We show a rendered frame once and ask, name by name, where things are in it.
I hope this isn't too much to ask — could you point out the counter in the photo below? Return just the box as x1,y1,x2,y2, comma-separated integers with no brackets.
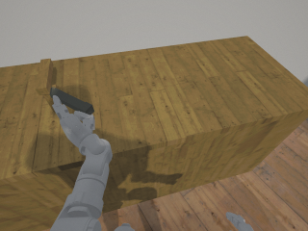
0,36,308,231

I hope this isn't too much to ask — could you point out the robot left shin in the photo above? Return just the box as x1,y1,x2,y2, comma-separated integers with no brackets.
121,223,131,227

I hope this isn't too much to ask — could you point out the left robot hand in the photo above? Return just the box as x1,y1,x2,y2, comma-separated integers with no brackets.
52,95,95,148

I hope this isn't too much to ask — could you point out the robot left forearm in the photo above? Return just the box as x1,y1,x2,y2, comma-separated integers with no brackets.
50,133,113,231

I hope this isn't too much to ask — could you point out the tap lever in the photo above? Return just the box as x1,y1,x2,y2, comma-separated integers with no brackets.
49,87,94,115

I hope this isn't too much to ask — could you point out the right robot hand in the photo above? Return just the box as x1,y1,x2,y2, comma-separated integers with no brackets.
225,212,254,231

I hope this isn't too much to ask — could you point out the left robot upper arm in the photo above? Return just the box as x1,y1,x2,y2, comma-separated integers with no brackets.
51,217,102,231

